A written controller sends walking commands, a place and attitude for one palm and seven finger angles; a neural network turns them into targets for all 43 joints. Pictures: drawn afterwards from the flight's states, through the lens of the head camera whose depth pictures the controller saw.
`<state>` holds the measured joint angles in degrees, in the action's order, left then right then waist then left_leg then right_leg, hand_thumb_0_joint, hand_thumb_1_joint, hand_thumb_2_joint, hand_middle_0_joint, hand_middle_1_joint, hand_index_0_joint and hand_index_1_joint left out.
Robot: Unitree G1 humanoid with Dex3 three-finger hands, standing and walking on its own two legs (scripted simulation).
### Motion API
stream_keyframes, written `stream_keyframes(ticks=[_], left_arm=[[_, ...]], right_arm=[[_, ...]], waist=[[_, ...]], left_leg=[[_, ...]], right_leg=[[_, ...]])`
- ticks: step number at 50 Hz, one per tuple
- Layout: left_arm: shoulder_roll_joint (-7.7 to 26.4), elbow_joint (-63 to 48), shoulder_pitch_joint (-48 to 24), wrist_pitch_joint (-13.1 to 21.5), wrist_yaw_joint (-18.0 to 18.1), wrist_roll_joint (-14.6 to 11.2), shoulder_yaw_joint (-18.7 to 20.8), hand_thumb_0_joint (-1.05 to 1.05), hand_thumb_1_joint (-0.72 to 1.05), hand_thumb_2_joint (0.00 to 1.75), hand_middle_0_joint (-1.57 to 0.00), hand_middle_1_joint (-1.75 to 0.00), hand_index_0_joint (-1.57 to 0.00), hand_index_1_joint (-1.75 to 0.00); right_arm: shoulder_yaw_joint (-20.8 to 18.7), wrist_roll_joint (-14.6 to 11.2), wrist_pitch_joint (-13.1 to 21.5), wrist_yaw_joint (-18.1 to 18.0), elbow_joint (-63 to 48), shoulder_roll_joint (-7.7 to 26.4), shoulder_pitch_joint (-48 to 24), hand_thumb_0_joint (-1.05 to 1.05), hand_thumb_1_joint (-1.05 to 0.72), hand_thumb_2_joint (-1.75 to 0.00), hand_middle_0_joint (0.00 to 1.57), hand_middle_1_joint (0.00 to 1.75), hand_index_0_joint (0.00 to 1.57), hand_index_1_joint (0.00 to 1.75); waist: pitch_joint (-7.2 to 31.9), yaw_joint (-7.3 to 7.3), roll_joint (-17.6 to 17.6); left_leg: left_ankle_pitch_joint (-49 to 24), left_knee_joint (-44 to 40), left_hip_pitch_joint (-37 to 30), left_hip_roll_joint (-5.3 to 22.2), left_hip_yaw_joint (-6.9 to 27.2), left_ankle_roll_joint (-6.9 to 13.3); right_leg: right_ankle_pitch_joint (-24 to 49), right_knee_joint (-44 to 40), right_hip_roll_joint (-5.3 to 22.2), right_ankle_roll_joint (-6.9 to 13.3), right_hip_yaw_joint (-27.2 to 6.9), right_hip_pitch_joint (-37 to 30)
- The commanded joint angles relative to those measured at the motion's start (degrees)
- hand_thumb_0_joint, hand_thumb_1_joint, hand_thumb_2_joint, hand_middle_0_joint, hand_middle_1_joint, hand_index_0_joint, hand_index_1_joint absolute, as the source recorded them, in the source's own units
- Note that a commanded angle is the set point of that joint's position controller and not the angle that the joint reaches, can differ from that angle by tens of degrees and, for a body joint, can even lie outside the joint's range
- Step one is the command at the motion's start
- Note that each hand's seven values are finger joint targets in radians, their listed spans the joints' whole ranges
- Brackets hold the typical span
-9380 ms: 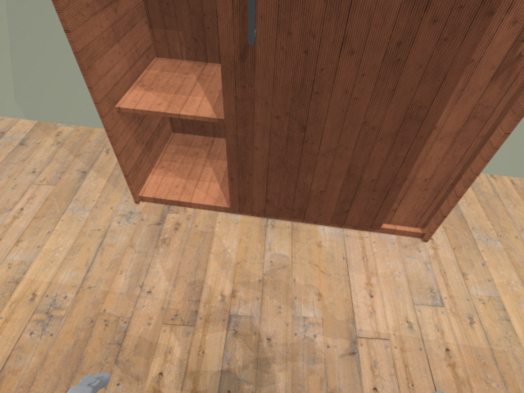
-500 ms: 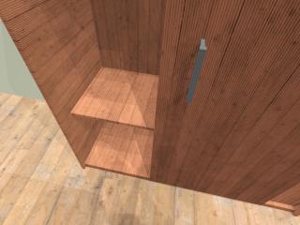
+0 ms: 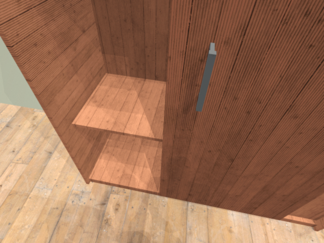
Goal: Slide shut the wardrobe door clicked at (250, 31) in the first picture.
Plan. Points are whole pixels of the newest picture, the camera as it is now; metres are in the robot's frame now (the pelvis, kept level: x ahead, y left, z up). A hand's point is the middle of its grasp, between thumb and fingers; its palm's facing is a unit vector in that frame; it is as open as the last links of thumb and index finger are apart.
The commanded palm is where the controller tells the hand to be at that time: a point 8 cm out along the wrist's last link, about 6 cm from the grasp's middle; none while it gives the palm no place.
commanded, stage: look again from close up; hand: right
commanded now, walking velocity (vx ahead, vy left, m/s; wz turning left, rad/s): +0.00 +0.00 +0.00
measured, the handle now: (205, 79) +0.47 -0.08 +0.18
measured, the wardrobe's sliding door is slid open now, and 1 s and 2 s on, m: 0.47 0.47 0.47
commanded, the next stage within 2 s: raise the hand with hooked fingers in 0.84 s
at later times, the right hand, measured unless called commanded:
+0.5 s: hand out of the picture -0.02 -0.16 -0.17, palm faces +0.05 +0.98 -0.18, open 7.4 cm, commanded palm none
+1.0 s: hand out of the picture +0.01 -0.16 -0.16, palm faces +0.11 +0.97 -0.21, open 7.3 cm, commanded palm +0.11 -0.20 -0.06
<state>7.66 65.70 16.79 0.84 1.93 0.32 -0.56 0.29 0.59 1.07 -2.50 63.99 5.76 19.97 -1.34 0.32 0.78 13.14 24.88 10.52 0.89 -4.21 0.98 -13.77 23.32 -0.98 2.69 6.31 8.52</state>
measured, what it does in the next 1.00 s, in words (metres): stands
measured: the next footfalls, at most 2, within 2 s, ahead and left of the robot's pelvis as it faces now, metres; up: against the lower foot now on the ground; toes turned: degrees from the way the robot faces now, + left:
none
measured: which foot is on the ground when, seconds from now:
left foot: down 0.00-1.00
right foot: down 0.00-1.00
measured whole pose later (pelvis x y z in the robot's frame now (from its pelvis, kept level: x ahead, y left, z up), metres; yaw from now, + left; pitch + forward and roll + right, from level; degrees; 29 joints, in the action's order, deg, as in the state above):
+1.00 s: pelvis +0.00 +0.00 +0.00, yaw +0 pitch -1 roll +0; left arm 7.6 60.2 20.8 3.4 2.7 -0.7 -1.9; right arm 0.8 -2.1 -3.9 -4.5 46.3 6.9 25.6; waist -1.3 0.4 0.9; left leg 14.4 26.9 11.2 0.6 -4.1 1.4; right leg -15.2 25.4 -0.5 2.2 6.4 9.1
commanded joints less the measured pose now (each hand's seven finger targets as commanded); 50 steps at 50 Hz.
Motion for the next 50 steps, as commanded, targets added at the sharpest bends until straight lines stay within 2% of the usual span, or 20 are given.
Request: stream_keyframes(ticks=[1, 3, 14, 22, 28, 31, 37, 46, 47, 48, 49, 50], left_arm=[[4.5, -1.0, 4.4, 0.5, 0.1, 0.0, 0.8, 0.00, 0.90, 0.90, -0.20, -0.30, -0.20, -0.30], [4.4, -0.9, 4.4, 0.6, 0.2, 0.0, 0.7, 0.00, 0.90, 0.90, -0.20, -0.30, -0.20, -0.30], [4.4, -0.6, 5.3, 0.6, 0.3, 0.1, 0.6, 0.00, 0.90, 0.90, -0.20, -0.30, -0.20, -0.30], [4.1, -0.5, 5.6, 0.4, 0.2, 0.1, 0.6, 0.00, 0.90, 0.90, -0.20, -0.30, -0.20, -0.30], [4.0, -0.4, 6.2, 0.7, 0.4, 0.1, 0.5, 0.00, 0.90, 0.90, -0.20, -0.30, -0.20, -0.30], [3.9, -0.3, 6.3, 0.6, 0.4, 0.0, 0.5, 0.00, 0.90, 0.90, -0.20, -0.30, -0.20, -0.30], [3.9, -0.2, 6.6, 0.7, 0.6, 0.1, 0.4, 0.00, 0.90, 0.90, -0.20, -0.30, -0.20, -0.30], [3.6, -0.1, 7.0, 0.7, 0.6, 0.0, 0.4, 0.00, 0.90, 0.90, -0.20, -0.30, -0.20, -0.30], [6.2, -5.1, 0.7, 1.5, -0.6, -0.2, 0.4, 0.00, 0.90, 0.90, -0.20, -0.30, -0.20, -0.30], [18.0, -26.6, 1.3, 9.2, 2.0, -2.2, 2.6, 0.00, 0.90, 0.90, -0.20, -0.30, -0.20, -0.30], [12.2, -23.7, -5.2, 14.0, 3.6, -2.6, 0.2, 0.00, 0.90, 0.90, -0.20, -0.30, -0.20, -0.30], [11.6, -17.6, -3.4, 14.9, 3.8, -2.0, 1.7, 0.00, 0.90, 0.90, -0.20, -0.30, -0.20, -0.30]], right_arm=[[-0.9, 0.2, 0.7, -0.7, -1.1, 5.4, 4.5, 0.00, -0.90, -0.90, 0.20, 0.30, 0.20, 0.30], [-0.9, 0.2, 0.7, -0.7, -0.9, 5.2, 4.7, 0.00, -0.90, -0.90, 0.20, 0.30, 0.20, 0.30], [-0.9, 0.1, 0.6, -0.7, -0.5, 5.1, 4.7, 0.00, -0.90, -0.90, 0.20, 0.30, 0.20, 0.30], [-0.9, 0.2, 0.5, -0.6, -0.4, 5.2, 4.6, 0.00, -0.90, -0.90, 0.20, 0.30, 0.20, 0.30], [-1.1, 0.2, 0.5, -0.6, -0.3, 5.1, 4.7, 0.00, -0.90, -0.90, 0.20, 0.30, 0.20, 0.30], [-1.0, 0.2, 0.4, -0.6, -0.1, 5.0, 4.6, 0.00, -0.90, -0.90, 0.20, 0.30, 0.20, 0.30], [-1.1, 0.2, 0.4, -0.6, 0.1, 4.9, 4.7, 0.00, -0.90, -0.90, 0.20, 0.30, 0.20, 0.30], [-1.1, 0.2, 0.4, -0.5, 0.4, 4.9, 4.9, 0.00, -0.90, -0.90, 0.20, 0.30, 0.20, 0.30], [-0.3, 0.9, 1.6, -2.2, 1.3, 7.4, 5.9, 0.00, -0.90, -0.90, 0.20, 0.30, 0.20, 0.30], [-1.8, -10.0, 13.4, -1.6, -85.7, 16.6, -36.1, 0.00, -0.88, -0.89, 0.20, 0.32, 0.20, 0.32], [-2.6, -6.3, 9.6, -5.1, -73.7, 14.3, -18.5, 0.00, -0.85, -0.88, 0.20, 0.33, 0.20, 0.33], [-0.7, -6.1, 6.8, -7.4, -58.3, 6.5, -9.5, 0.00, -0.83, -0.87, 0.21, 0.34, 0.21, 0.34]], waist=[[-3.2, -0.38, -1.2], [-2.7, -0.32, -0.2], [-3.6, -0.32, -1.1], [-5.1, -0.30, -1.5], [-3.7, -0.35, -0.7], [-4.6, -0.24, -1.0], [-3.6, -0.32, -0.8], [-4.2, -0.22, -1.2], [-8.1, 1.33, -8.8], [21.8, -6.70, 4.7], [20.4, -1.61, 11.6], [13.5, -2.25, 9.2]], left_leg=[[-5.8, -4.5, 1.4, 5.9, 6.6, 1.2], [-6.8, -4.2, 0.9, 5.9, 6.6, 1.2], [-6.4, -4.2, 1.2, 5.9, 6.7, 1.2], [-3.6, -5.0, 2.4, 5.8, 7.0, 1.2], [-5.7, -4.4, 1.5, 5.7, 6.9, 1.3], [-4.5, -4.6, 1.9, 5.6, 6.5, 1.2], [-6.3, -4.2, 1.6, 5.6, 6.7, 1.3], [-6.0, -4.7, 1.6, 5.5, 6.7, 1.4], [-24.6, -3.1, 2.4, 7.9, 7.1, 0.2], [-15.1, 1.8, -1.4, 1.7, 5.6, 0.5], [-4.5, 3.8, -0.4, -0.3, 3.8, 2.0], [-1.4, 3.7, 2.4, 0.2, 1.6, 1.3]], right_leg=[[5.3, -5.3, 7.4, -0.3, -8.4, 2.6], [6.4, -5.2, 7.5, -0.3, -8.3, 2.2], [6.7, -5.6, 7.6, -0.3, -8.6, 1.9], [3.3, -6.5, 7.5, -0.4, -8.6, 2.8], [5.8, -6.1, 7.7, -0.4, -8.5, 2.0], [4.5, -6.5, 7.8, -0.3, -8.6, 2.5], [6.9, -6.0, 7.9, -0.3, -8.4, 1.5], [6.7, -5.8, 7.8, -0.3, -8.4, 1.8], [10.6, 5.5, 8.2, -1.8, -6.3, 9.9], [12.1, -0.1, 1.9, -0.5, -6.2, -7.8], [15.8, -1.9, 3.3, -0.7, -5.3, -7.5], [8.8, -1.2, 3.6, -1.9, -5.3, -1.5]])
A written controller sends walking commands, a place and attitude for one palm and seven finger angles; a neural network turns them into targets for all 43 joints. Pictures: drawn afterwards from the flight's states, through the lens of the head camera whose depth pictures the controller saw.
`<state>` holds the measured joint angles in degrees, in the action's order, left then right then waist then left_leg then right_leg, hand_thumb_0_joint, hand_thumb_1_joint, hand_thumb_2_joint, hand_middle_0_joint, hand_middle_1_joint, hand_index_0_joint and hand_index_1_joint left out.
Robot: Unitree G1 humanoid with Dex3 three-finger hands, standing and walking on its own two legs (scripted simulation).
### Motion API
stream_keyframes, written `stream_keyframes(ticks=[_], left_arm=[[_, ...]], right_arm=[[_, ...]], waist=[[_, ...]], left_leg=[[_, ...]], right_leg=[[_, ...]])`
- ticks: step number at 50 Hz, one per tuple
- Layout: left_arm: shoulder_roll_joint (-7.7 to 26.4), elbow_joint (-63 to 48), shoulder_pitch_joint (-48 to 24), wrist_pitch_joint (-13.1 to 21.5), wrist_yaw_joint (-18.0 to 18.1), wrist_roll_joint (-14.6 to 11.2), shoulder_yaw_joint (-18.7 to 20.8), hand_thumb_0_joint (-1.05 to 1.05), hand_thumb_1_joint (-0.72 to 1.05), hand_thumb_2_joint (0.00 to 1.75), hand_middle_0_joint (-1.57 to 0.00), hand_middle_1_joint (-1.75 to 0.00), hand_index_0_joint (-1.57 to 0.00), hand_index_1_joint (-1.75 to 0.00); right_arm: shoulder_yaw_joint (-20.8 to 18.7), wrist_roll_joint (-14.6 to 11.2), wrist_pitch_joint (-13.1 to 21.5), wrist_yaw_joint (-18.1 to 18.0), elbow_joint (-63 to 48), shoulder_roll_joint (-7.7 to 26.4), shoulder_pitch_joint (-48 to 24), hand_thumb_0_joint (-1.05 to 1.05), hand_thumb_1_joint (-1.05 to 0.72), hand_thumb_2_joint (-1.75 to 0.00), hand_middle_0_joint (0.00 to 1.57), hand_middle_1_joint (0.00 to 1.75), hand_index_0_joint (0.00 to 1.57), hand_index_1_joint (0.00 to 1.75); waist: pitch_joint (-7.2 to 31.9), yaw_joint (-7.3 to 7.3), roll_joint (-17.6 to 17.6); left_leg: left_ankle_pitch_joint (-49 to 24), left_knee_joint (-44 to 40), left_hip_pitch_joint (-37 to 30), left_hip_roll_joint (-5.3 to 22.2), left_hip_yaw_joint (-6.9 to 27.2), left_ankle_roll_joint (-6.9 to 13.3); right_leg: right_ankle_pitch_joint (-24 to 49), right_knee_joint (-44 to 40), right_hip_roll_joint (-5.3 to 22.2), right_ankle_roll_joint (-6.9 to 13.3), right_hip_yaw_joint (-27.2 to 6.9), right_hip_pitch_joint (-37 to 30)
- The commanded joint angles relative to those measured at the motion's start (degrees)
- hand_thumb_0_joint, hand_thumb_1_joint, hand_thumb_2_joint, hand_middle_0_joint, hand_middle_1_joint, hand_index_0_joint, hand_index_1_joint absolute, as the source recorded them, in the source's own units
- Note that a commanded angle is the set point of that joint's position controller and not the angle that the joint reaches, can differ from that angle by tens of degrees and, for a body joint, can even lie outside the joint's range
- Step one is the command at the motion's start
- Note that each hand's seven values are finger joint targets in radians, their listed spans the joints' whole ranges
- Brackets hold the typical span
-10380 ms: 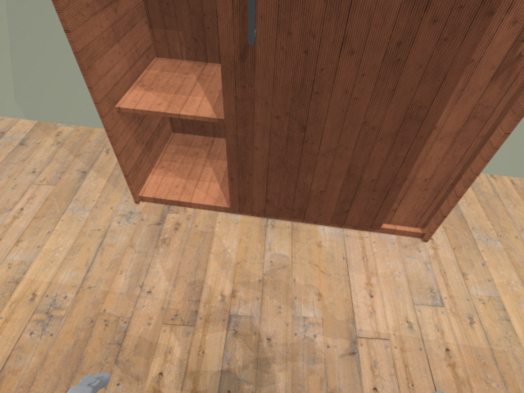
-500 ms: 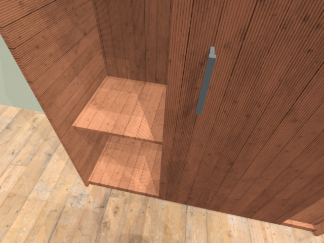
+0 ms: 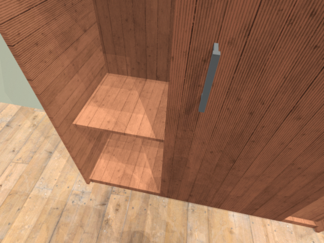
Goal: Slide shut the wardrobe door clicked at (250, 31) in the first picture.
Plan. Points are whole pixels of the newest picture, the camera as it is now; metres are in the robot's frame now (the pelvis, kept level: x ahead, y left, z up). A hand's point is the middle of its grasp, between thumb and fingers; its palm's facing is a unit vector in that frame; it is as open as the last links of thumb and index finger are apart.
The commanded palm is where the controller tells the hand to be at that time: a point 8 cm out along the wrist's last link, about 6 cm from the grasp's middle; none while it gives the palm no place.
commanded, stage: raise the hand with hooked fingers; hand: right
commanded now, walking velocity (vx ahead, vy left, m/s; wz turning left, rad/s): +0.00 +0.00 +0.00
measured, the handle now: (208, 80) +0.47 -0.08 +0.18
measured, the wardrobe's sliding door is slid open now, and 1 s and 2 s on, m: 0.47 0.47 0.47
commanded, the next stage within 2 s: none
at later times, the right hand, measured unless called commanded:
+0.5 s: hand out of the picture +0.13 -0.21 +0.01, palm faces +0.36 +0.93 -0.08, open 9.4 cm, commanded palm +0.13 -0.25 +0.03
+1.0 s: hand (294, 194) +0.21 -0.24 +0.11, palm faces +0.21 +0.98 -0.07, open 12.4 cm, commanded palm +0.18 -0.29 +0.12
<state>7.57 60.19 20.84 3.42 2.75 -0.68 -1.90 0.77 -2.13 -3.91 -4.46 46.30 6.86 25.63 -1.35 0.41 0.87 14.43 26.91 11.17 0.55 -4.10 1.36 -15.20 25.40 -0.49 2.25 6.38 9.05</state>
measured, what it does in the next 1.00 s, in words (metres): stands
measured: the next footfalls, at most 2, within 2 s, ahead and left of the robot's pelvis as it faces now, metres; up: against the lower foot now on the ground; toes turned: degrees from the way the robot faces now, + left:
none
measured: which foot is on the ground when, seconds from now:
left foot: down 0.00-1.00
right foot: down 0.00-1.00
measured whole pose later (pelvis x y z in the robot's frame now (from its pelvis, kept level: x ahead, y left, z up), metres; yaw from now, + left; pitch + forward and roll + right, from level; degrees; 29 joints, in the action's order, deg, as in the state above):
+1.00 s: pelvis -0.01 +0.01 -0.02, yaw -3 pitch +2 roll +1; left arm 17.0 38.6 16.8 17.1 4.9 -3.7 -0.8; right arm -18.7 -19.2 9.7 13.0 -4.7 16.3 15.1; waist 2.2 1.8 2.8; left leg 18.4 35.1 18.6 0.2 -7.2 1.9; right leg -20.0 37.6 0.6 1.9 3.1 19.4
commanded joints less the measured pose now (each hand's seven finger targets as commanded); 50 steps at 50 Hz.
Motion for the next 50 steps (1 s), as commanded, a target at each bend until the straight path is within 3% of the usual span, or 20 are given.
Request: stream_keyframes(ticks=[1, 2, 3, 6, 7, 9, 10, 12, 15, 18, 21, 25, 28, 31, 34, 36, 41, 45, 46, 50], left_arm=[[10.4, -14.3, -4.9, 12.4, 1.8, -2.6, 3.4, 0.00, 0.90, 0.90, -0.20, -0.30, -0.20, -0.30], [10.9, -20.6, -6.7, 13.5, 2.0, -3.3, 2.8, 0.00, 0.90, 0.90, -0.20, -0.30, -0.20, -0.30], [12.4, -21.5, -8.6, 15.1, 2.9, -3.4, 3.0, 0.00, 0.90, 0.90, -0.20, -0.30, -0.20, -0.30], [13.9, -25.3, -8.9, 17.3, 2.5, -1.2, 3.9, 0.00, 0.90, 0.90, -0.20, -0.30, -0.20, -0.30], [13.5, -25.9, -8.9, 17.1, 1.9, -0.7, 4.5, 0.00, 0.90, 0.90, -0.20, -0.30, -0.20, -0.30], [13.2, -28.1, -10.8, 16.5, 0.3, 0.0, 5.7, 0.00, 0.90, 0.90, -0.20, -0.30, -0.20, -0.30], [13.0, -29.2, -11.7, 15.9, -0.7, 0.1, 6.3, 0.00, 0.90, 0.90, -0.20, -0.30, -0.20, -0.30], [13.3, -32.5, -13.6, 13.8, -2.6, -0.1, 7.0, 0.00, 0.90, 0.90, -0.20, -0.30, -0.20, -0.30], [12.7, -39.4, -18.1, 10.2, -2.8, -0.6, 6.3, 0.00, 0.90, 0.90, -0.20, -0.30, -0.20, -0.30], [11.2, -41.2, -14.9, 8.5, -1.9, -0.2, 5.9, 0.00, 0.90, 0.90, -0.20, -0.30, -0.20, -0.30], [10.8, -38.8, -9.9, 9.1, -0.7, 0.5, 5.5, 0.00, 0.90, 0.90, -0.20, -0.30, -0.20, -0.30], [12.3, -34.7, -10.3, 12.8, 0.4, -0.7, 4.4, 0.00, 0.90, 0.90, -0.20, -0.30, -0.20, -0.30], [14.2, -33.6, -10.9, 13.9, 1.7, -2.1, 3.6, 0.00, 0.90, 0.90, -0.20, -0.30, -0.20, -0.30], [14.8, -34.0, -12.4, 13.6, 3.0, -3.2, 3.2, 0.00, 0.90, 0.90, -0.20, -0.30, -0.20, -0.30], [12.8, -36.2, -15.7, 12.4, 3.6, -2.9, 2.4, 0.00, 0.90, 0.90, -0.20, -0.30, -0.20, -0.30], [11.5, -36.1, -16.5, 12.3, 3.1, -2.6, 2.0, 0.00, 0.90, 0.90, -0.20, -0.30, -0.20, -0.30], [11.4, -34.0, -12.7, 15.1, 1.0, -1.9, 2.5, 0.00, 0.90, 0.90, -0.20, -0.30, -0.20, -0.30], [13.6, -32.6, -11.7, 17.3, 1.1, -2.7, 2.9, 0.00, 0.90, 0.90, -0.20, -0.30, -0.20, -0.30], [14.0, -32.4, -12.0, 17.8, 1.6, -3.0, 2.8, 0.00, 0.90, 0.90, -0.20, -0.30, -0.20, -0.30], [15.0, -31.7, -12.5, 18.7, 3.6, -3.5, 2.7, 0.00, 0.90, 0.90, -0.20, -0.30, -0.20, -0.30]], right_arm=[[2.1, -5.0, 6.6, -5.7, -38.2, -0.4, -2.9, 0.00, -0.81, -0.86, 0.21, 0.36, 0.21, 0.36], [5.7, -6.7, 7.3, -5.2, -53.4, -1.2, -10.1, 0.00, -0.78, -0.85, 0.21, 0.37, 0.21, 0.37], [4.7, -6.7, 9.7, -4.7, -56.9, 0.8, -10.0, 0.00, -0.76, -0.84, 0.21, 0.39, 0.21, 0.39], [2.2, -6.0, 15.1, -3.0, -53.1, 2.1, -6.1, 0.00, -0.69, -0.81, 0.22, 0.43, 0.22, 0.43], [0.5, -6.4, 17.8, -1.2, -48.5, 1.3, -4.8, 0.00, -0.67, -0.80, 0.22, 0.45, 0.22, 0.45], [-4.8, -8.8, 24.7, 4.4, -39.7, 1.0, 9.0, 0.00, -0.62, -0.78, 0.22, 0.48, 0.22, 0.48], [-8.2, -10.7, 28.6, 7.9, -39.6, 2.0, 14.1, 0.00, -0.60, -0.77, 0.22, 0.50, 0.22, 0.50], [-15.0, -13.4, 32.8, 14.1, -39.2, 6.1, 19.0, 0.00, -0.55, -0.75, 0.22, 0.53, 0.22, 0.53], [-15.1, -11.3, 28.4, 14.6, -52.8, 10.3, 12.8, 0.00, -0.48, -0.72, 0.23, 0.57, 0.23, 0.57], [-16.2, -10.8, 26.8, 11.1, -66.0, 12.3, 3.4, 0.00, -0.41, -0.69, 0.24, 0.62, 0.24, 0.62], [-16.8, -11.9, 33.5, 8.6, -75.9, 12.9, -8.7, 0.00, -0.34, -0.66, 0.24, 0.66, 0.24, 0.66], [-9.2, -14.2, 40.2, 14.9, -70.8, 8.8, -14.2, 0.00, -0.25, -0.62, 0.25, 0.72, 0.25, 0.72], [-8.6, -15.2, 35.0, 21.8, -62.2, 11.8, -16.0, 0.00, -0.18, -0.59, 0.25, 0.76, 0.25, 0.76], [-16.7, -16.0, 23.3, 24.9, -51.8, 18.7, -10.7, 0.00, -0.11, -0.56, 0.26, 0.81, 0.26, 0.81], [-23.0, -18.9, 14.9, 22.6, -55.1, 20.0, -8.6, 0.00, -0.04, -0.53, 0.26, 0.86, 0.26, 0.86], [-28.2, -20.3, 13.5, 18.2, -59.4, 21.3, -7.9, 0.00, 0.01, -0.51, 0.27, 0.88, 0.27, 0.88], [-27.5, -18.0, 18.8, 11.5, -66.7, 19.2, -9.8, 0.00, 0.13, -0.46, 0.27, 0.96, 0.27, 0.96], [-20.9, -16.6, 19.1, 15.7, -63.7, 17.0, -16.2, 0.00, 0.22, -0.42, 0.28, 1.02, 0.28, 1.02], [-19.5, -16.7, 18.0, 17.2, -62.2, 16.6, -18.2, 0.00, 0.24, -0.41, 0.28, 1.03, 0.28, 1.03], [-24.8, -17.5, 14.0, 19.6, -61.8, 24.0, -25.6, 0.00, 0.34, -0.37, 0.29, 1.10, 0.29, 1.10]], waist=[[8.1, -2.31, 7.2], [3.5, -2.65, 5.1], [4.2, -2.70, 2.9], [-2.0, -3.62, -11.1], [-3.2, -2.73, -16.9], [-2.0, 1.56, -22.0], [1.0, 3.41, -21.6], [6.7, 5.88, -12.7], [11.6, 6.81, 4.4], [16.8, 3.71, 7.4], [16.8, -1.07, 4.7], [11.8, -5.68, 3.0], [10.0, -5.72, 0.2], [11.4, -1.27, -2.9], [15.0, 2.83, -5.4], [16.3, 4.97, -4.8], [13.3, 3.40, 0.3], [11.2, 0.30, 4.0], [8.8, -0.11, 1.9], [10.6, 1.09, 1.1]], left_leg=[[0.7, 1.0, 4.8, 1.2, 0.0, 0.1], [1.8, 0.4, 5.1, 0.9, 0.4, 0.3], [3.7, -0.2, 6.1, 0.8, 0.6, 0.1], [10.4, -0.4, 13.9, 0.1, 0.7, -0.1], [12.7, 0.6, 16.8, 0.1, 0.4, -0.4], [12.1, 5.0, 18.3, -0.1, 0.6, -0.4], [7.2, 7.8, 16.2, -0.2, 0.9, -0.3], [-4.9, 12.7, 10.1, 0.9, 2.1, 0.5], [-10.7, 15.0, 7.5, 1.3, 2.7, 1.4], [-11.3, 14.8, 8.5, 0.2, 3.4, 1.0], [-11.8, 14.4, 12.8, -0.5, 4.9, -0.2], [-0.5, 11.9, 19.7, -0.7, 5.3, -0.4], [5.5, 8.0, 17.6, -0.1, 7.0, -0.6], [8.1, 4.4, 11.0, 1.6, 9.0, -1.2], [2.6, 3.5, 3.5, 3.0, 8.1, -2.1], [-2.4, 4.5, 0.3, 2.4, 5.7, -1.8], [-12.5, 6.0, 2.5, 0.1, 1.4, -0.9], [-8.2, 3.9, 5.6, -0.2, 1.5, -0.9], [-6.6, 2.8, 5.9, -0.3, 1.3, -0.7], [-2.0, 0.1, 3.2, -0.2, 1.6, -0.7]], right_leg=[[2.0, -4.3, 2.6, -1.9, -8.1, 3.9], [-1.8, -4.2, 2.7, -1.0, -8.9, 6.2], [-3.6, -2.7, 2.6, -0.8, -8.3, 5.0], [-4.2, 3.2, 0.4, -0.5, -9.0, 11.5], [-3.6, 5.5, 0.2, -0.8, -8.6, 14.5], [-2.6, 10.4, -0.2, -1.7, -7.3, 21.5], [-0.9, 12.5, -0.7, -2.2, -6.5, 23.7], [3.2, 15.7, -2.2, -3.0, -4.7, 25.4], [6.6, 16.0, -3.0, -2.1, -1.4, 23.3], [8.1, 16.7, -1.5, -1.2, -3.1, 19.6], [8.2, 19.9, -0.4, -0.6, -6.0, 19.0], [1.4, 21.7, 0.6, -0.3, -7.8, 18.9], [-2.6, 20.2, 0.6, 0.0, -8.3, 19.9], [-2.4, 17.3, 0.3, -0.1, -8.1, 21.1], [1.8, 13.9, -0.2, -0.4, -7.9, 19.3], [5.2, 11.5, 0.2, -1.0, -8.3, 17.0], [12.2, 8.3, 0.9, -1.2, -6.8, 12.4], [8.6, 7.3, 0.9, -0.9, -6.3, 9.1], [7.3, 6.5, 1.1, -0.7, -7.0, 9.2], [4.4, 3.5, 1.1, -0.2, -8.3, 6.3]])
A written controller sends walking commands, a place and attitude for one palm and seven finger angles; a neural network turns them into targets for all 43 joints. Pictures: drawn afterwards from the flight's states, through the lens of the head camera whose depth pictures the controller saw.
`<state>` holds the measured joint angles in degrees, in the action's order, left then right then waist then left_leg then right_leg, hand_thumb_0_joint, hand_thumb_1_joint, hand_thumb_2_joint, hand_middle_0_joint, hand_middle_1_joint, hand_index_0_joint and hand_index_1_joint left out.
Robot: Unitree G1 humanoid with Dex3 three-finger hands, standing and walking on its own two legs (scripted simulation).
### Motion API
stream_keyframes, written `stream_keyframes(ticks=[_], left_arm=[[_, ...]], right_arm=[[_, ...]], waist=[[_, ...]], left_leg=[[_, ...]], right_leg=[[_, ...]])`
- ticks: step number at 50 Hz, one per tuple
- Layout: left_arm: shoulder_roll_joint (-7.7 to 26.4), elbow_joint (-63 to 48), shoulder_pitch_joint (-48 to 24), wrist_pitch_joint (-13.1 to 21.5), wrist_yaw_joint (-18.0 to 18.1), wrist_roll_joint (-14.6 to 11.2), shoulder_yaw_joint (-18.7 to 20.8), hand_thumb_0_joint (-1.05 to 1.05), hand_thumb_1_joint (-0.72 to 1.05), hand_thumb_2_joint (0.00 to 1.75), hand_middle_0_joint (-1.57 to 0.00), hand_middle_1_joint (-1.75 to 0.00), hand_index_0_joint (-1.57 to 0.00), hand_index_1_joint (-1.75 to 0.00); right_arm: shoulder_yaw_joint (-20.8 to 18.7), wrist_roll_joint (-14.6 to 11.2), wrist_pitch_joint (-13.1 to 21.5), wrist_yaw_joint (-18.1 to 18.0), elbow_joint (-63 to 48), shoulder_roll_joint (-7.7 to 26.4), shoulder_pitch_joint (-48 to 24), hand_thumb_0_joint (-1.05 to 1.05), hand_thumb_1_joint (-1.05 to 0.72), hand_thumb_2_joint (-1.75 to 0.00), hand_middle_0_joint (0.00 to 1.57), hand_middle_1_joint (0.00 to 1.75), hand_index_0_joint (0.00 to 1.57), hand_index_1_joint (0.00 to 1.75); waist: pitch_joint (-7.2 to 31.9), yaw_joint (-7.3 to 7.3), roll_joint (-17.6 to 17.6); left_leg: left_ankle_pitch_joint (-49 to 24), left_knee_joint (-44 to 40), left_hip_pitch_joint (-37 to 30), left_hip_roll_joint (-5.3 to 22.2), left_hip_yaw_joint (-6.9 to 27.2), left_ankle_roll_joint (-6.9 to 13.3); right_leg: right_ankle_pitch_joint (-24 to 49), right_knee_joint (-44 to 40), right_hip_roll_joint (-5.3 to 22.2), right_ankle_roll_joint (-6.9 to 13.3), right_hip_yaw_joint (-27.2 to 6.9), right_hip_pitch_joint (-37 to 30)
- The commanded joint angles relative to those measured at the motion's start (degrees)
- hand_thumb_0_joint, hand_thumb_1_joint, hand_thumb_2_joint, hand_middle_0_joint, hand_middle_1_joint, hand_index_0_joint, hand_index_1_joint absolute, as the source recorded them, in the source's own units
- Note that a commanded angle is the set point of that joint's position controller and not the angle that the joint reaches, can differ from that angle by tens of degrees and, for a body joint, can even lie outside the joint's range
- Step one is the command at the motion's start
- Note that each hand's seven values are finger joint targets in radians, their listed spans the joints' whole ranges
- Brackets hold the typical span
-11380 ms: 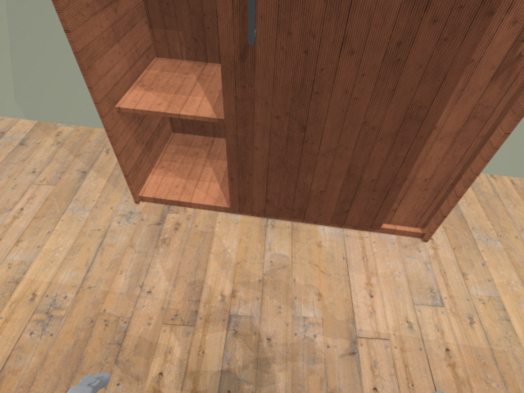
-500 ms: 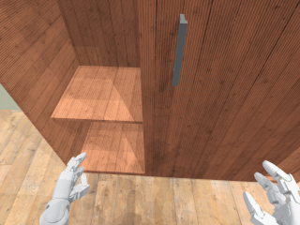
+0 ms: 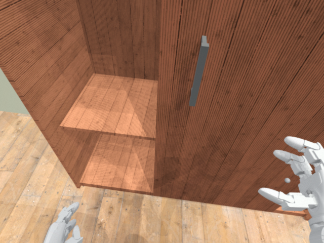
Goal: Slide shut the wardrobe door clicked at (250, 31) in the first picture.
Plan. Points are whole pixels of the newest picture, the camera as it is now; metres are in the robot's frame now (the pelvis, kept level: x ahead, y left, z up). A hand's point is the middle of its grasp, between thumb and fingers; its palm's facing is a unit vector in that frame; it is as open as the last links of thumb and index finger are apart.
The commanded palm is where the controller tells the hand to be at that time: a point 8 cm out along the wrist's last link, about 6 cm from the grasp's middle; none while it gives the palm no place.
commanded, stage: raise the hand with hooked fingers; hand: right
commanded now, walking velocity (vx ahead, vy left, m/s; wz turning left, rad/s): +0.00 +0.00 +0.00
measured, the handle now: (197, 73) +0.48 -0.07 +0.20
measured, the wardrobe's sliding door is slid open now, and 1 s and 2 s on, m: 0.47 0.47 0.47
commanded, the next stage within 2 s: move the hooked fingers beside the handle in 1.04 s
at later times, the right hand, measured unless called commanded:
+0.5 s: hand out of the picture +0.26 -0.29 +0.22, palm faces +0.20 +0.97 -0.09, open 14.0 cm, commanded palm +0.23 -0.33 +0.22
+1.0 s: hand out of the picture +0.27 -0.29 +0.23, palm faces +0.23 +0.97 -0.05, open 14.0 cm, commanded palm +0.23 -0.31 +0.22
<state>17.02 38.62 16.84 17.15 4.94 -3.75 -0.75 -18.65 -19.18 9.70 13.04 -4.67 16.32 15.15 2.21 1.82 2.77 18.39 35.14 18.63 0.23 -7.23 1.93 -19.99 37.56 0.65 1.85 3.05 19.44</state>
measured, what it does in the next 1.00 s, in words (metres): stands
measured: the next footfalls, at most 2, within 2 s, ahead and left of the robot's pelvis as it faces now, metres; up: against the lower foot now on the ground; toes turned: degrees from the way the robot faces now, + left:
none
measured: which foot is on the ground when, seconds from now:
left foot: down 0.00-1.00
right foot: down 0.00-1.00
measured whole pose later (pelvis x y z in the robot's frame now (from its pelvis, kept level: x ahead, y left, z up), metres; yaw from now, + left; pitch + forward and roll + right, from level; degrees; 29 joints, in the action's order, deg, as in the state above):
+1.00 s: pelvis -0.01 +0.01 +0.02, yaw +0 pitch -4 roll +0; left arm 16.1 38.6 10.5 13.4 6.2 -5.7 -4.8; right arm -29.4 -19.2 -13.7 18.2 7.1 27.5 -10.7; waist 0.2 3.6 4.1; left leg 13.3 24.5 7.2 -0.5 -7.6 2.7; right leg -14.3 26.3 0.4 1.0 2.5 7.9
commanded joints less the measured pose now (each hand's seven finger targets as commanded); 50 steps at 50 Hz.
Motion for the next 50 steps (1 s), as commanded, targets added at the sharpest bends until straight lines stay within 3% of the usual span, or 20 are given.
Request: stream_keyframes(ticks=[1, 4, 6, 9, 12, 16, 20, 22, 25, 29, 32, 35, 38, 40, 41, 43, 44, 46, 47, 50], left_arm=[[5.5, -9.8, -8.9, 5.0, 1.7, -0.3, 1.4, 0.00, 0.90, 0.90, -0.20, -0.30, -0.20, -0.30], [4.5, -9.8, -9.9, 5.3, 1.5, 0.0, 0.7, 0.00, 0.90, 0.90, -0.20, -0.30, -0.20, -0.30], [4.3, -9.2, -10.3, 5.1, 1.3, 0.0, 0.4, 0.00, 0.90, 0.90, -0.20, -0.30, -0.20, -0.30], [4.3, -9.0, -11.4, 5.0, 1.1, -0.3, -0.2, 0.00, 0.90, 0.90, -0.20, -0.30, -0.20, -0.30], [5.0, -9.0, -11.6, 3.6, 1.3, -0.9, -0.4, 0.00, 0.90, 0.90, -0.20, -0.30, -0.20, -0.30], [5.0, -10.1, -13.2, 1.5, 1.6, -1.2, -1.1, 0.00, 0.90, 0.90, -0.20, -0.30, -0.20, -0.30], [4.4, -11.0, -14.3, 1.0, 1.8, -0.7, -1.4, 0.00, 0.90, 0.90, -0.20, -0.30, -0.20, -0.30], [4.0, -10.5, -14.6, 0.8, 1.7, -0.6, -1.9, 0.00, 0.90, 0.90, -0.20, -0.30, -0.20, -0.30], [4.3, -9.7, -14.5, 0.3, 1.9, -0.9, -2.0, 0.00, 0.90, 0.90, -0.20, -0.30, -0.20, -0.30], [5.5, -8.9, -14.2, -0.7, 1.8, -1.8, -1.9, 0.00, 0.90, 0.90, -0.20, -0.30, -0.20, -0.30], [6.2, -10.1, -15.0, -1.6, 1.0, -2.4, -1.6, 0.00, 0.90, 0.90, -0.20, -0.30, -0.20, -0.30], [5.6, -12.5, -16.2, -1.5, 0.6, -2.0, -1.2, 0.00, 0.90, 0.90, -0.20, -0.30, -0.20, -0.30], [4.1, -12.7, -16.2, -0.6, 0.5, -0.9, -1.6, 0.00, 0.90, 0.90, -0.20, -0.30, -0.20, -0.30], [3.8, -11.8, -15.5, 0.2, 0.8, -0.5, -1.5, 0.00, 0.90, 0.90, -0.20, -0.30, -0.20, -0.30], [3.9, -10.6, -15.0, 0.1, 0.8, -0.3, -1.6, 0.00, 0.90, 0.90, -0.20, -0.30, -0.20, -0.30], [4.4, -9.1, -15.1, 0.2, 1.2, -0.9, -1.5, 0.00, 0.90, 0.90, -0.20, -0.30, -0.20, -0.30], [4.8, -8.6, -15.0, 0.0, 1.4, -1.2, -1.4, 0.00, 0.90, 0.90, -0.20, -0.30, -0.20, -0.30], [5.4, -8.3, -15.0, -0.5, 1.6, -1.8, -1.2, 0.00, 0.90, 0.90, -0.20, -0.30, -0.20, -0.30], [5.8, -8.6, -15.2, -0.6, 1.6, -2.1, -1.3, 0.00, 0.90, 0.90, -0.20, -0.30, -0.20, -0.30], [6.0, -10.9, -15.7, -0.6, 1.5, -2.3, -0.9, 0.00, 0.90, 0.90, -0.20, -0.30, -0.20, -0.30]], right_arm=[[-7.3, -0.4, -0.4, 1.7, -11.4, 16.7, -16.1, 0.00, 0.36, -0.36, 0.29, 1.11, 0.29, 1.11], [-10.9, -1.0, -1.7, 0.5, -12.9, 17.7, -18.6, 0.00, 0.43, -0.33, 0.29, 1.15, 0.29, 1.15], [-12.2, -1.4, -2.6, 0.1, -11.9, 18.4, -20.2, 0.00, 0.48, -0.31, 0.30, 1.18, 0.30, 1.18], [-9.7, -1.5, -5.9, 1.3, -9.2, 16.1, -23.7, 0.00, 0.50, -0.30, 0.30, 1.20, 0.30, 1.20], [-8.1, -1.1, -11.3, 3.3, -4.4, 15.7, -25.5, 0.00, 0.50, -0.30, 0.30, 1.20, 0.30, 1.20], [-9.9, -0.4, -16.4, 4.7, -5.4, 19.9, -32.0, 0.00, 0.50, -0.30, 0.30, 1.20, 0.30, 1.20], [-14.4, -0.1, -15.9, 4.2, -11.6, 25.3, -39.2, 0.00, 0.50, -0.30, 0.30, 1.20, 0.30, 1.20], [-15.7, -0.3, -15.1, 3.8, -12.1, 26.8, -41.7, 0.00, 0.50, -0.30, 0.30, 1.20, 0.30, 1.20], [-15.3, -0.4, -16.6, 5.0, -6.1, 26.6, -42.9, 0.00, 0.50, -0.30, 0.30, 1.20, 0.30, 1.20], [-11.4, -1.0, -22.2, 7.8, 7.3, 23.1, -40.0, 0.00, 0.50, -0.30, 0.30, 1.20, 0.30, 1.20], [-9.0, -1.1, -25.1, 9.6, 8.2, 21.5, -36.6, 0.00, 0.50, -0.30, 0.30, 1.20, 0.30, 1.20], [-13.2, -0.9, -23.0, 8.8, -4.1, 26.7, -40.1, 0.00, 0.50, -0.30, 0.30, 1.20, 0.30, 1.20], [-19.3, -1.2, -16.7, 5.4, -15.7, 31.5, -41.9, 0.00, 0.50, -0.30, 0.30, 1.20, 0.30, 1.20], [-21.5, -1.4, -13.9, 3.5, -16.1, 31.6, -40.6, 0.00, 0.50, -0.30, 0.30, 1.20, 0.30, 1.20], [-22.4, -1.4, -13.6, 2.8, -13.4, 32.1, -39.6, 0.00, 0.50, -0.30, 0.30, 1.20, 0.30, 1.20], [-18.7, -1.5, -15.2, 3.0, -4.8, 27.3, -40.5, 0.00, 0.50, -0.30, 0.30, 1.20, 0.30, 1.20], [-16.9, -1.3, -16.9, 3.5, -0.5, 25.9, -40.0, 0.00, 0.50, -0.30, 0.30, 1.20, 0.30, 1.20], [-13.1, -0.6, -20.5, 4.6, 5.7, 23.5, -38.7, 0.00, 0.50, -0.30, 0.30, 1.20, 0.30, 1.20], [-10.4, -0.5, -22.2, 5.5, 6.7, 22.1, -39.5, 0.00, 0.50, -0.30, 0.30, 1.20, 0.30, 1.20], [-9.5, -0.1, -23.4, 7.1, 0.5, 23.4, -41.7, 0.00, 0.50, -0.30, 0.30, 1.20, 0.30, 1.20]], waist=[[7.3, 0.43, 0.4], [10.2, 1.48, 2.1], [9.3, 1.90, 2.2], [6.2, 1.25, 4.9], [3.5, 0.93, 0.8], [4.0, 1.06, 0.6], [11.7, 1.54, 2.5], [11.8, 1.61, 4.6], [9.7, 1.31, 4.6], [1.8, 0.68, -0.6], [2.0, 0.93, -1.4], [11.0, 1.79, 0.8], [17.0, 2.58, 3.6], [16.7, 2.80, 5.1], [13.6, 2.70, 2.9], [4.7, 1.42, 2.8], [1.8, 1.12, 4.5], [-2.9, 0.72, 3.9], [-3.4, 0.22, 4.0], [6.1, 0.48, 0.5]], left_leg=[[-6.3, -8.5, -5.4, 0.1, 4.6, -1.1], [-12.4, -8.0, -8.3, -0.1, 3.4, -0.8], [-14.8, -8.6, -9.3, -0.2, 3.1, -0.6], [-17.5, -9.1, -8.5, -0.4, 2.7, -0.3], [-17.7, -10.4, -8.6, -0.5, 2.5, -0.4], [-14.8, -11.8, -9.0, -0.5, 3.0, -0.3], [-17.5, -11.8, -12.1, -0.5, 3.1, -0.2], [-17.6, -12.6, -12.8, -0.6, 3.1, 0.0], [-18.4, -13.2, -12.1, -0.7, 2.9, 0.2], [-13.8, -14.6, -8.9, -0.3, 3.1, 0.2], [-12.2, -14.3, -8.8, 0.4, 3.7, 0.2], [-14.7, -13.0, -11.8, 0.5, 4.2, 0.0], [-16.7, -12.8, -15.4, 0.1, 4.4, -0.1], [-18.4, -12.8, -15.9, -0.2, 4.3, -0.1], [-17.2, -13.7, -15.6, -0.2, 4.3, -0.3], [-13.8, -15.0, -11.2, -0.1, 4.2, -0.2], [-11.6, -15.6, -9.3, 0.0, 4.6, 0.0], [-8.2, -16.7, -7.4, 1.0, 6.2, 0.0], [-7.6, -16.7, -7.1, 1.2, 6.7, 0.0], [-11.6, -14.7, -10.8, 1.2, 6.3, -0.7]], right_leg=[[9.9, -9.2, -0.1, 0.2, -5.0, -5.0], [15.3, -10.7, -0.1, -0.3, -5.4, -8.7], [17.8, -11.3, 0.0, -0.7, -5.5, -9.7], [19.9, -12.3, 0.1, -1.2, -5.6, -11.5], [18.8, -13.4, 0.1, -0.9, -5.7, -10.5], [16.1, -14.5, -0.1, -0.5, -6.3, -11.7], [20.5, -14.7, -0.3, -0.6, -6.8, -16.6], [20.9, -15.2, -0.5, -1.0, -6.8, -17.1], [21.4, -15.9, -0.4, -1.0, -6.8, -17.2], [14.6, -16.6, -0.5, -0.6, -6.9, -12.2], [12.9, -16.0, -0.6, -0.6, -6.6, -10.5], [16.4, -14.6, -0.8, -0.3, -6.6, -14.2], [20.0, -14.7, -0.7, -0.3, -6.0, -17.2], [21.6, -14.9, -0.7, -0.3, -5.4, -17.8], [20.0, -15.1, -0.4, -0.2, -5.2, -15.8], [15.2, -16.2, -0.4, -0.3, -5.3, -13.1], [12.9, -16.5, -0.3, -0.4, -5.4, -12.0], [9.9, -16.1, -0.2, -0.5, -5.1, -9.6], [9.1, -15.9, -0.3, -0.4, -5.2, -9.1], [12.5, -14.5, -0.6, 0.1, -5.4, -12.1]])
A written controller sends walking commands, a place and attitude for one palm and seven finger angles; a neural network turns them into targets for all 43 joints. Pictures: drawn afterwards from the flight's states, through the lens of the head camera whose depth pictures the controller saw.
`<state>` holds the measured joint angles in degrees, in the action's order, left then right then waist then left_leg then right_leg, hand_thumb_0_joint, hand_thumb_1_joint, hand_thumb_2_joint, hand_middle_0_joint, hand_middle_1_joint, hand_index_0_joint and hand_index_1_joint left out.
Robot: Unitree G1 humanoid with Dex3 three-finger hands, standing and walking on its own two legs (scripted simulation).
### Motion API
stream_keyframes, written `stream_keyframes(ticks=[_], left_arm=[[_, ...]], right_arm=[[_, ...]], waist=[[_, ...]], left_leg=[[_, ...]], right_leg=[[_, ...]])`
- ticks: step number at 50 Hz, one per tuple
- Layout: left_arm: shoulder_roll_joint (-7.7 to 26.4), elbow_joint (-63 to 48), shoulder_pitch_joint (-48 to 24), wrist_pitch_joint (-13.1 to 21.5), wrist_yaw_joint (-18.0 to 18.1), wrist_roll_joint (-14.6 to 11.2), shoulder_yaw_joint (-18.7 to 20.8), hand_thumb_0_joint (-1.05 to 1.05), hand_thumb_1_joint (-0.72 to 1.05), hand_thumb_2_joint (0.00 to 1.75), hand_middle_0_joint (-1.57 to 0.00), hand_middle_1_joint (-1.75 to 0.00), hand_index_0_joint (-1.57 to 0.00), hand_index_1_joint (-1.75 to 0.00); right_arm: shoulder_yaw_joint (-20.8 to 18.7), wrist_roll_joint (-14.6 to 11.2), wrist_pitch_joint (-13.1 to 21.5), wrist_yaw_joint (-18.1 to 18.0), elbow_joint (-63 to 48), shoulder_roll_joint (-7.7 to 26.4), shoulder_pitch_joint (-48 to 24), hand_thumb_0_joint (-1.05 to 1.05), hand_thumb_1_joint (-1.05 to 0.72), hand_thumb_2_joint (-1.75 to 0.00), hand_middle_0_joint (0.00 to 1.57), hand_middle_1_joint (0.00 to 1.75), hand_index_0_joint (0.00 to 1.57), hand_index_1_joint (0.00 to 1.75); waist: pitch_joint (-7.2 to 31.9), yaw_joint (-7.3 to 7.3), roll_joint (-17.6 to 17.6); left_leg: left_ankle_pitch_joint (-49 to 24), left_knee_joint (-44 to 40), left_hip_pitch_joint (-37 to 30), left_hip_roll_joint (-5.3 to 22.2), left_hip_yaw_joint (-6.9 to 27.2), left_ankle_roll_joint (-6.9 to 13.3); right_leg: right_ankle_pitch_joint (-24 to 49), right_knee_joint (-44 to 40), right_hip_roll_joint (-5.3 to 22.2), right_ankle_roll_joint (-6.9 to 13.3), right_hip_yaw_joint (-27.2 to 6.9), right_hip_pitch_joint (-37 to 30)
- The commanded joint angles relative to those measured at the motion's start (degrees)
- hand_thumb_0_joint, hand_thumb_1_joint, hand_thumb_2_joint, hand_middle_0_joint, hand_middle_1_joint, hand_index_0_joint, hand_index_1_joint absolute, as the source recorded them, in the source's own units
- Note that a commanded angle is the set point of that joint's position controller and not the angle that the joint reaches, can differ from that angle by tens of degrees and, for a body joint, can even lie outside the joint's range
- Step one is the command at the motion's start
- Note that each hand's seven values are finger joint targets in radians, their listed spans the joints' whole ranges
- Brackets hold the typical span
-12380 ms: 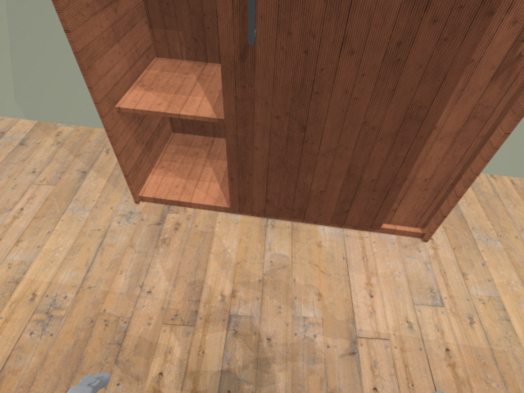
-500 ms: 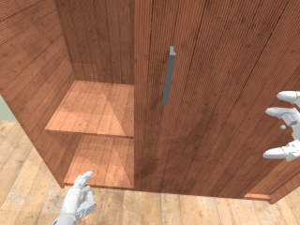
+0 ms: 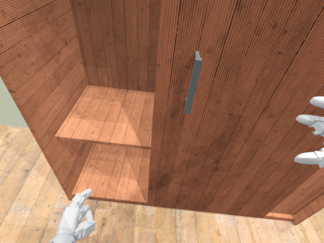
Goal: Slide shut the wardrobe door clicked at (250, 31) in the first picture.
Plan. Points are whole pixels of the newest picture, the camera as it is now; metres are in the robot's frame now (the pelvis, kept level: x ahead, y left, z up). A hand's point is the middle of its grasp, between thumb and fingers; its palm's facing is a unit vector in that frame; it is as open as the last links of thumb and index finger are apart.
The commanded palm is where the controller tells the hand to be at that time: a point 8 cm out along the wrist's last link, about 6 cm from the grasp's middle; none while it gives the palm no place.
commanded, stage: raise the hand with hooked fingers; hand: right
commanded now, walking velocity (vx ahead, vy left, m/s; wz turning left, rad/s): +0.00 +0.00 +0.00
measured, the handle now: (191, 84) +0.48 -0.07 +0.18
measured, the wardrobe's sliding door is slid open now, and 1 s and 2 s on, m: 0.47 0.47 0.47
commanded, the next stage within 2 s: move the hooked fingers beside the handle in 0.04 s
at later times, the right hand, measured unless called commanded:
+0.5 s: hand (275, 122) +0.32 -0.23 +0.20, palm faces +0.09 +1.00 -0.04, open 14.0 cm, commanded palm +0.29 -0.28 +0.20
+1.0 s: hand (249, 109) +0.37 -0.20 +0.19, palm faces +0.10 +0.99 -0.01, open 14.0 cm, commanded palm +0.33 -0.24 +0.19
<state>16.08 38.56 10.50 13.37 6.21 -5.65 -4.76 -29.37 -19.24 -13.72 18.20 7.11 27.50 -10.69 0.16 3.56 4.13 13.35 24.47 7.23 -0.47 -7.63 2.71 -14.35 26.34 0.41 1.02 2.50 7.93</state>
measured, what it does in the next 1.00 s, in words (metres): stands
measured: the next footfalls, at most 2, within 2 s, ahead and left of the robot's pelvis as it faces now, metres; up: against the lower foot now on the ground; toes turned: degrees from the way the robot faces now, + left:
none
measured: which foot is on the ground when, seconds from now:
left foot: down 0.00-1.00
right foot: down 0.00-1.00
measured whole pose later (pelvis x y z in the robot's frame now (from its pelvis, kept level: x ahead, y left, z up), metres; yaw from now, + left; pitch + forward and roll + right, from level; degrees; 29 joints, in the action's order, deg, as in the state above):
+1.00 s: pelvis +0.02 -0.01 +0.00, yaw +1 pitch -2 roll +0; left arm 14.6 39.2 8.7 8.3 5.0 -5.1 -4.6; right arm -14.9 -14.1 -16.8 5.9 9.6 16.8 -21.5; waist 0.9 1.7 3.6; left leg 14.1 24.2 8.0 0.1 -6.6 2.1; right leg -14.5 24.4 -0.3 1.5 3.3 7.6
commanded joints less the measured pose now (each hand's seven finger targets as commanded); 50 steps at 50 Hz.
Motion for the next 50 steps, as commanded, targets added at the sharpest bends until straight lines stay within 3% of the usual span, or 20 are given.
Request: stream_keyframes(ticks=[1, 4, 6, 9, 12, 16, 19, 21, 22, 25, 27, 29, 32, 33, 37, 41, 45, 46, 48, 50], left_arm=[[6.5, -11.1, -9.6, 3.2, 0.1, -0.2, 3.0, 0.00, 0.90, 0.90, -0.20, -0.30, -0.20, -0.30], [5.4, -11.9, -10.2, 3.8, -0.1, 0.5, 2.9, 0.00, 0.90, 0.90, -0.20, -0.30, -0.20, -0.30], [5.1, -10.8, -9.7, 4.0, -0.2, 1.1, 2.7, 0.00, 0.90, 0.90, -0.20, -0.30, -0.20, -0.30], [5.3, -8.8, -9.4, 3.9, -0.1, 0.7, 2.8, 0.00, 0.90, 0.90, -0.20, -0.30, -0.20, -0.30], [6.5, -7.8, -9.0, 3.0, 0.1, 0.0, 2.8, 0.00, 0.90, 0.90, -0.20, -0.30, -0.20, -0.30], [6.3, -9.9, -9.6, 2.9, 0.5, -0.5, 2.9, 0.00, 0.90, 0.90, -0.20, -0.30, -0.20, -0.30], [5.4, -11.1, -9.8, 3.9, 0.6, 0.1, 3.0, 0.00, 0.90, 0.90, -0.20, -0.30, -0.20, -0.30], [5.2, -10.1, -9.0, 4.1, 0.6, 0.8, 2.7, 0.00, 0.90, 0.90, -0.20, -0.30, -0.20, -0.30], [4.9, -10.0, -9.1, 4.3, 0.5, 1.0, 2.7, 0.00, 0.90, 0.90, -0.20, -0.30, -0.20, -0.30], [4.9, -8.5, -8.9, 4.0, 0.0, 0.9, 2.6, 0.00, 0.90, 0.90, -0.20, -0.30, -0.20, -0.30], [5.5, -7.9, -8.7, 2.3, -0.3, 0.7, 2.7, 0.00, 0.90, 0.90, -0.20, -0.30, -0.20, -0.30], [5.7, -8.9, -9.2, 1.0, -0.7, 0.1, 2.7, 0.00, 0.90, 0.90, -0.20, -0.30, -0.20, -0.30], [5.4, -10.8, -10.0, 0.1, -1.4, -0.1, 2.8, 0.00, 0.90, 0.90, -0.20, -0.30, -0.20, -0.30], [5.3, -11.1, -9.9, 0.1, -1.4, 0.1, 3.0, 0.00, 0.90, 0.90, -0.20, -0.30, -0.20, -0.30], [4.4, -11.2, -9.2, 1.0, -1.5, 1.3, 3.2, 0.00, 0.90, 0.90, -0.20, -0.30, -0.20, -0.30], [4.6, -8.3, -7.9, 0.6, -1.4, 1.7, 3.2, 0.00, 0.90, 0.90, -0.20, -0.30, -0.20, -0.30], [4.8, -7.9, -9.0, -1.3, -0.9, 0.6, 2.9, 0.00, 0.90, 0.90, -0.20, -0.30, -0.20, -0.30], [5.2, -7.6, -9.0, -1.9, -0.9, 0.4, 3.0, 0.00, 0.90, 0.90, -0.20, -0.30, -0.20, -0.30], [5.3, -8.2, -9.2, -2.7, -0.8, 0.3, 3.0, 0.00, 0.90, 0.90, -0.20, -0.30, -0.20, -0.30], [4.9, -9.5, -9.6, -2.9, -1.1, 0.7, 3.1, 0.00, 0.90, 0.90, -0.20, -0.30, -0.20, -0.30]], right_arm=[[0.6, -0.4, 1.2, 2.1, -14.0, 12.7, -15.4, 0.00, 0.50, -0.30, 0.30, 1.20, 0.30, 1.20], [-6.8, -1.3, 6.0, 1.2, -23.1, 18.3, -15.7, 0.00, 0.50, -0.30, 0.30, 1.20, 0.30, 1.20], [-11.0, -2.0, 8.5, -0.2, -23.0, 20.9, -13.1, 0.00, 0.50, -0.30, 0.30, 1.20, 0.30, 1.20], [-8.3, -2.1, 7.2, -0.8, -12.9, 15.8, -12.8, 0.00, 0.50, -0.30, 0.30, 1.20, 0.30, 1.20], [-1.5, -1.0, 2.8, -0.2, -4.1, 11.7, -14.9, 0.00, 0.50, -0.30, 0.30, 1.20, 0.30, 1.20], [6.7, 0.5, 1.5, 0.7, -8.6, 8.1, -24.1, 0.00, 0.50, -0.30, 0.30, 1.20, 0.30, 1.20], [4.7, 1.0, 6.2, -0.9, -18.7, 10.8, -31.4, 0.00, 0.50, -0.30, 0.30, 1.20, 0.30, 1.20], [0.4, 0.7, 9.7, -3.1, -20.7, 14.2, -29.9, 0.00, 0.50, -0.30, 0.30, 1.20, 0.30, 1.20], [-0.3, 0.5, 10.6, -3.9, -20.4, 13.2, -28.9, 0.00, 0.50, -0.30, 0.30, 1.20, 0.30, 1.20], [0.3, 1.0, 8.8, -5.9, -11.9, 10.0, -24.5, 0.00, 0.50, -0.30, 0.30, 1.20, 0.30, 1.20], [0.0, 1.8, 4.3, -6.8, -3.8, 9.3, -18.2, 0.00, 0.50, -0.30, 0.30, 1.20, 0.30, 1.20], [4.1, 2.6, -0.1, -6.9, -3.1, 6.1, -18.3, 0.00, 0.50, -0.30, 0.30, 1.20, 0.30, 1.20], [7.1, 3.0, -2.1, -7.5, -8.8, 3.5, -20.0, 0.00, 0.50, -0.30, 0.30, 1.20, 0.30, 1.20], [7.3, 3.1, -1.4, -7.9, -11.7, 3.4, -22.5, 0.00, 0.50, -0.30, 0.30, 1.20, 0.30, 1.20], [6.1, 3.7, 6.3, -10.9, -25.5, 5.6, -31.8, 0.00, 0.50, -0.30, 0.30, 1.20, 0.30, 1.20], [7.0, 4.7, 7.9, -12.9, -18.3, 4.0, -30.1, 0.00, 0.50, -0.30, 0.30, 1.20, 0.30, 1.20], [13.0, 5.0, 1.2, -12.4, -7.5, -2.5, -27.8, 0.00, 0.50, -0.30, 0.30, 1.20, 0.30, 1.20], [12.8, 5.0, -0.5, -12.5, -4.2, -2.7, -26.1, 0.00, 0.50, -0.30, 0.30, 1.20, 0.30, 1.20], [13.3, 4.9, -2.2, -12.4, -4.9, -2.7, -27.8, 0.00, 0.50, -0.30, 0.30, 1.20, 0.30, 1.20], [11.6, 5.2, -1.6, -13.0, -9.3, -1.1, -29.8, 0.00, 0.50, -0.30, 0.30, 1.20, 0.30, 1.20]], waist=[[10.3, -1.30, -2.5], [19.0, 0.19, -1.3], [18.1, 0.86, -1.7], [7.9, -0.40, -1.5], [-1.0, -1.95, -0.9], [4.8, -3.34, 0.4], [16.2, -2.86, 1.0], [19.3, -1.74, 0.6], [19.8, -1.39, 0.3], [14.1, -0.62, -1.0], [7.1, 0.02, -4.1], [4.9, -0.44, -3.7], [8.9, -0.66, -1.8], [10.9, -1.19, -3.4], [20.7, -1.52, -1.0], [17.7, -1.77, -1.1], [8.1, -2.57, -2.2], [6.0, -2.49, -5.1], [7.5, -2.67, -5.2], [12.9, -1.97, -3.9]], left_leg=[[-7.9, -3.7, -0.8, 2.2, 7.4, -1.6], [-12.9, -2.1, -5.4, 2.0, 7.1, -2.0], [-14.2, -2.3, -6.2, 1.9, 7.0, -2.1], [-13.0, -3.3, -0.6, 1.8, 6.7, -2.0], [-4.7, -5.5, 4.9, 2.6, 8.6, -2.0], [-2.0, -4.8, 4.3, 2.8, 8.6, -1.8], [-5.1, -3.2, 0.9, 2.1, 7.6, -1.8], [-7.8, -2.7, -2.1, 1.6, 6.6, -1.8], [-10.8, -2.2, -3.1, 1.4, 6.5, -1.8], [-14.2, -1.9, -1.8, 1.3, 5.1, -1.6], [-12.7, -2.9, -0.2, 1.5, 5.0, -1.5], [-12.2, -3.0, 0.9, 1.6, 4.8, -1.6], [-13.3, -2.5, 0.2, 1.7, 4.9, -1.5], [-14.1, -2.2, 0.0, 1.5, 4.7, -1.6], [-16.7, -0.9, -2.6, 1.0, 5.3, -1.6], [-18.1, -1.3, -2.5, 0.9, 5.2, -1.5], [-13.4, -3.4, 1.3, 1.1, 4.9, -1.4], [-12.2, -4.1, 1.6, 1.1, 4.9, -1.4], [-12.3, -4.1, 1.1, 1.2, 5.0, -1.5], [-15.6, -3.1, -1.4, 1.3, 5.2, -1.4]], right_leg=[[8.1, -2.3, -0.1, 1.0, -4.6, -0.9], [12.2, -1.7, -0.6, 1.3, -4.2, -3.9], [13.1, -1.8, -0.5, 1.2, -3.9, -3.0], [10.7, -2.4, -0.1, 1.0, -3.8, -0.1], [4.9, -2.5, 0.1, 0.5, -4.2, 3.5], [4.0, -1.7, 0.0, 0.8, -4.8, 0.8], [6.5, -1.6, -0.5, 1.4, -5.3, -4.9], [9.3, -2.2, -0.4, 1.1, -5.2, -6.0], [11.2, -2.3, -0.5, 1.2, -5.0, -6.1], [12.9, -3.5, -0.4, 0.7, -4.7, -3.8], [11.0, -4.4, -0.2, 0.7, -4.2, 0.8], [10.5, -4.8, -0.3, 0.6, -3.9, 1.8], [12.2, -4.0, -0.4, 0.7, -3.9, -0.3], [13.3, -3.7, -0.3, 0.9, -4.0, -1.8], [17.7, -2.8, -0.1, 0.8, -4.2, -7.8], [18.6, -3.2, 0.2, 0.4, -3.7, -7.4], [12.3, -4.7, -0.2, 0.5, -3.7, -3.1], [11.2, -4.9, -0.1, 0.7, -3.8, -1.6], [11.2, -4.8, -0.3, 1.0, -3.8, -1.8], [14.5, -4.2, -0.4, 1.0, -3.6, -4.0]])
